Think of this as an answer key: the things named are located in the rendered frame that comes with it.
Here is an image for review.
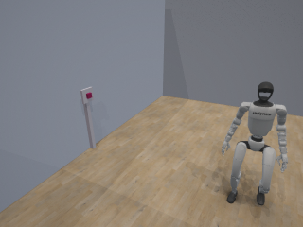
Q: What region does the left robot forearm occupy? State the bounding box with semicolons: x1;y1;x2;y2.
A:
277;125;288;154

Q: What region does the button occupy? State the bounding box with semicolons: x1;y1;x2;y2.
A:
86;92;92;99

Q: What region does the right robot foot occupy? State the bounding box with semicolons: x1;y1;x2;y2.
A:
227;190;238;204

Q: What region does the panel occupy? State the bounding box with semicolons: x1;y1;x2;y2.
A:
80;87;96;149

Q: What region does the robot left thigh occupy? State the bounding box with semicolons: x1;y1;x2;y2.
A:
259;144;276;191

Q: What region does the right robot hand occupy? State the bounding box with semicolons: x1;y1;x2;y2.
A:
221;140;231;156

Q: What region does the left robot upper arm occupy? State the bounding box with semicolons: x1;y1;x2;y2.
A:
276;104;287;131

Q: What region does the right robot upper arm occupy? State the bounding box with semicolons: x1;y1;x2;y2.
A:
233;102;251;126

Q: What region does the left robot hand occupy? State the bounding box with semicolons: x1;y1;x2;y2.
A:
276;153;288;173

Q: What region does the right robot forearm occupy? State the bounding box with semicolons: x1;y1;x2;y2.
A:
224;117;238;142

